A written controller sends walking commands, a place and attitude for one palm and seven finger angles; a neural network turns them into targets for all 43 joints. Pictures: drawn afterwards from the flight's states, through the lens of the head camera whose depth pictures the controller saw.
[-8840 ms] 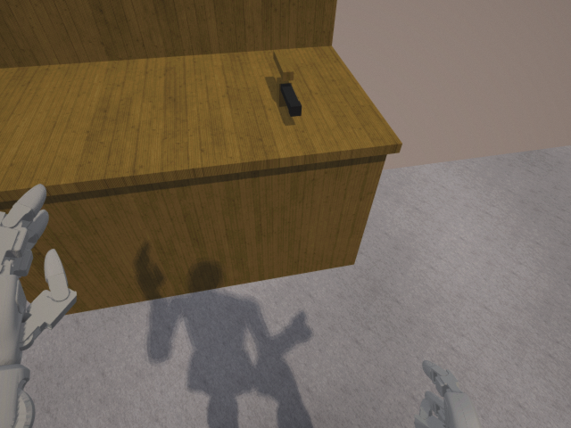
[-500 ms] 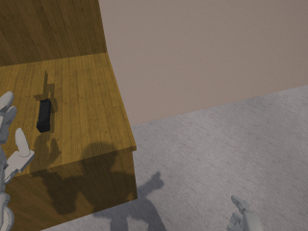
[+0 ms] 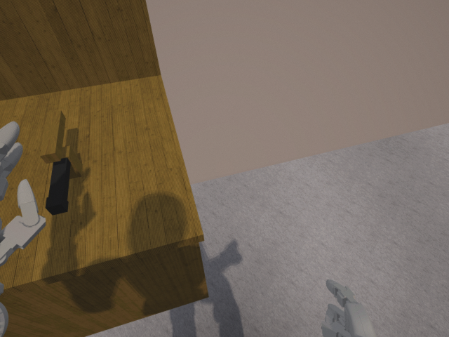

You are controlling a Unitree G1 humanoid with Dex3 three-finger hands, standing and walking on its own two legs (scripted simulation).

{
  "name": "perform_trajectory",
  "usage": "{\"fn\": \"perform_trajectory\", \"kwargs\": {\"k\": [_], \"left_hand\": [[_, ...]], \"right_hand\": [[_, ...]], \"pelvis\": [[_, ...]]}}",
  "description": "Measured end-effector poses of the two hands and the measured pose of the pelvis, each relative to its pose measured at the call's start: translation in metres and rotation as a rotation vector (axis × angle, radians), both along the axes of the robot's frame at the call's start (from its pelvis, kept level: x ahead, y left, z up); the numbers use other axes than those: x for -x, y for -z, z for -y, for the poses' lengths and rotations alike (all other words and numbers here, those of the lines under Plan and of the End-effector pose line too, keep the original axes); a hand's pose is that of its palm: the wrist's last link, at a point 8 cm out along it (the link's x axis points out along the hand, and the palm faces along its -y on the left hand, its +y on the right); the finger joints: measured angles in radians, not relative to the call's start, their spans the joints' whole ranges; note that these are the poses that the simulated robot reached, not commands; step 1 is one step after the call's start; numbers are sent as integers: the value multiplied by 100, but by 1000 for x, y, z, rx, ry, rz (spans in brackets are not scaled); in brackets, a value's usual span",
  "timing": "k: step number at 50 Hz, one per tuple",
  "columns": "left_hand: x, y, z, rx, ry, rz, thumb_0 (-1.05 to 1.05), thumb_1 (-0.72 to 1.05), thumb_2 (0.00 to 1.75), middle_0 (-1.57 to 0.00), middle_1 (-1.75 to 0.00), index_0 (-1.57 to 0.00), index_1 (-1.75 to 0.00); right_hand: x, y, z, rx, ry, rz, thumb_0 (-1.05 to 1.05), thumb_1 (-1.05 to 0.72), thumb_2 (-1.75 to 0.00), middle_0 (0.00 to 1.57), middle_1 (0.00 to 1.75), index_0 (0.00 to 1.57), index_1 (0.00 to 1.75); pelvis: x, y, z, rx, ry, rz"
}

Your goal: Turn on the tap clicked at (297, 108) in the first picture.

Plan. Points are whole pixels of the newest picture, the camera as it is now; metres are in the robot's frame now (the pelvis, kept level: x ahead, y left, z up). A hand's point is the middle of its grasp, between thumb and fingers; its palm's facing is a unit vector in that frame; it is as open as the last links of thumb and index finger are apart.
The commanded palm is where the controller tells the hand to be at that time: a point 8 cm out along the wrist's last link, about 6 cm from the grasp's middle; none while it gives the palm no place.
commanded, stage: come to a stop and stand still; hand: left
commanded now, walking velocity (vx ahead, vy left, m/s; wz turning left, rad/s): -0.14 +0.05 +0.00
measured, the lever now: (57, 204) +0.34 +0.35 +0.02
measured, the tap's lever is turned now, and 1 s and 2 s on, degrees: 0 0 0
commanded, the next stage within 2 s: look again from close up in 0.96 s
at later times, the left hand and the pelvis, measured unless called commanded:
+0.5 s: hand (5, 200) +0.25 +0.30 +0.18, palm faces +0.42 -0.85 -0.32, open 7.5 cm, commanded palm +0.20 +0.33 +0.19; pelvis +0.03 +0.05 +0.02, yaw -2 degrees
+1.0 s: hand (5, 184) +0.27 +0.31 +0.18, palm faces +0.40 -0.86 -0.32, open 7.5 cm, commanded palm +0.22 +0.35 +0.19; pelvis +0.05 +0.07 +0.02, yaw -2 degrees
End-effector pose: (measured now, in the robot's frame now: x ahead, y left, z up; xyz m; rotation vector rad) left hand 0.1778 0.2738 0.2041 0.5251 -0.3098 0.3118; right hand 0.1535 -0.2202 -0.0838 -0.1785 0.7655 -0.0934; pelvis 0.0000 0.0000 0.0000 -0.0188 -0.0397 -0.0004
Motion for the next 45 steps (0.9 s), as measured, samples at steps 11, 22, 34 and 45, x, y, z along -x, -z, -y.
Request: {"fn": "perform_trajectory", "kwargs": {"k": [11, 22, 34, 45], "left_hand": [[1, 8, -16, 135, -67, 35, 2, 89, 90, -21, -30, -21, -30], [-20, 10, -58, 143, -94, -21, 2, 89, 90, -20, -30, -20, -30], [-42, 11, -75, 144, -60, -53, 2, 89, 90, -20, -30, -20, -30], [-51, 14, -82, 162, -71, -58, 2, 89, 90, -20, -30, -20, -30]], "right_hand": [[-29, -25, 0, 99, 7, 66, 2, -91, -89, 20, 30, 20, 30], [-30, -37, -44, 69, 11, 72, 2, -91, -89, 20, 30, 20, 30], [-39, -34, -69, 51, 21, 39, 2, -90, -89, 20, 31, 20, 30], [-58, -39, -67, 69, 30, 55, 2, -91, -89, 20, 30, 20, 30]], "pelvis": [[-8, -6, -17, -2, 6, 15], [-25, -18, -47, -1, 24, -5], [-41, -21, -69, -1, 33, -19], [-50, -21, -75, 1, 34, -25]]}}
